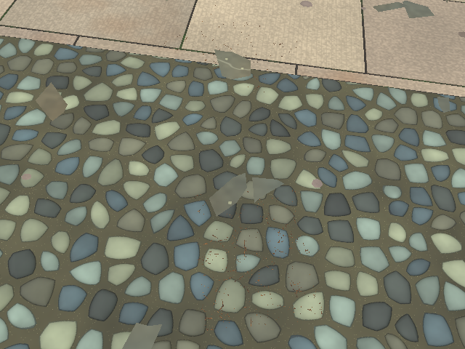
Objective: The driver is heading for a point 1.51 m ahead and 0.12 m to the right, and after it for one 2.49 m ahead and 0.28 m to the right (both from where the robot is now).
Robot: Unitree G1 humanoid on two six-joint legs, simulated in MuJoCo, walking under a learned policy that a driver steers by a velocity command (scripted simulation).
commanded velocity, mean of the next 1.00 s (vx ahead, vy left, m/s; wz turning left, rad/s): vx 0.02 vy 0.00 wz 0.17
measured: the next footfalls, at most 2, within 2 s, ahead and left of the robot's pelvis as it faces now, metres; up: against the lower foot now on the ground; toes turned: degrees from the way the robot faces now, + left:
right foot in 0.18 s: +0.13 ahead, -0.16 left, +0.00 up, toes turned +10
left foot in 0.48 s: +0.05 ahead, +0.10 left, +0.00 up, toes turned +4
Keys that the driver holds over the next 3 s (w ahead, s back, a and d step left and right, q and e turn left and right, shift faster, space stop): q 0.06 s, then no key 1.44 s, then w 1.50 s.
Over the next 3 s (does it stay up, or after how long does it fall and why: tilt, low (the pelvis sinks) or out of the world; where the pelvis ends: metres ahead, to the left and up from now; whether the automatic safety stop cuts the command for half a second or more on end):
stays up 0.76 0.03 0.01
